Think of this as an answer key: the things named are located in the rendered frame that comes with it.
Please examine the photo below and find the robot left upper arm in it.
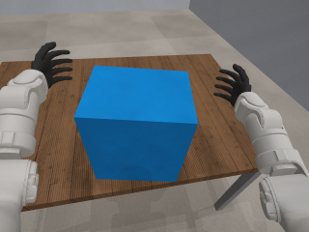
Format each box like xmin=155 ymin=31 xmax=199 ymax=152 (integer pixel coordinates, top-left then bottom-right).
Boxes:
xmin=0 ymin=159 xmax=40 ymax=232

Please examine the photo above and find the robot left forearm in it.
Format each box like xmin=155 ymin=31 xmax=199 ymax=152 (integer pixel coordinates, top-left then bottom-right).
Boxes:
xmin=0 ymin=69 xmax=48 ymax=160

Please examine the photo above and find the robot right hand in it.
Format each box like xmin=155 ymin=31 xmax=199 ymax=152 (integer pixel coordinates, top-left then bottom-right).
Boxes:
xmin=213 ymin=64 xmax=252 ymax=107

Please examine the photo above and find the robot right forearm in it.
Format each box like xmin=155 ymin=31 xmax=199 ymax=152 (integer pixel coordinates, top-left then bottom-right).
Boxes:
xmin=234 ymin=92 xmax=309 ymax=179

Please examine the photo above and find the robot left hand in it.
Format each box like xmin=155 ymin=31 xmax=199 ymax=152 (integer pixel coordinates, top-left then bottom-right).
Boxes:
xmin=31 ymin=42 xmax=72 ymax=89

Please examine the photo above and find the robot right upper arm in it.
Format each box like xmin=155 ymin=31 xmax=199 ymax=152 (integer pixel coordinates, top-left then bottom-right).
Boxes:
xmin=259 ymin=173 xmax=309 ymax=232

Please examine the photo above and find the carton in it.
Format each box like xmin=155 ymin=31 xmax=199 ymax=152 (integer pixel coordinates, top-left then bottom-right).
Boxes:
xmin=73 ymin=65 xmax=198 ymax=182

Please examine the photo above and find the table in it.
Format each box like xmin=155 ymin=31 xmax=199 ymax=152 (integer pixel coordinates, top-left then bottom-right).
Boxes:
xmin=0 ymin=53 xmax=262 ymax=232

